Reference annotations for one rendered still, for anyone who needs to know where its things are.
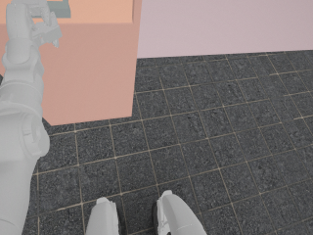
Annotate cabinet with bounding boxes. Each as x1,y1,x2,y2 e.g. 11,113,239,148
0,0,143,126

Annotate robot left upper arm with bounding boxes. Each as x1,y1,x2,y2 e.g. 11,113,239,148
0,112,50,235

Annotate drawer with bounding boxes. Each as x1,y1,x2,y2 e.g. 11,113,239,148
0,0,133,24

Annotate right robot thigh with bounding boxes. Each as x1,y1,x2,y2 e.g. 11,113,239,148
156,194,207,235

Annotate left robot forearm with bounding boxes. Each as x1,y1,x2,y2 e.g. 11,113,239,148
0,38,45,120

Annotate handle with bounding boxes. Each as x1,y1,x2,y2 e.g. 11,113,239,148
31,0,71,19

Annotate robot left hand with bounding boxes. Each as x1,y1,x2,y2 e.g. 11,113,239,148
6,0,63,49

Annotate robot right shin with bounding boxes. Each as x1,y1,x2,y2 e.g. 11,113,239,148
157,190,172,235

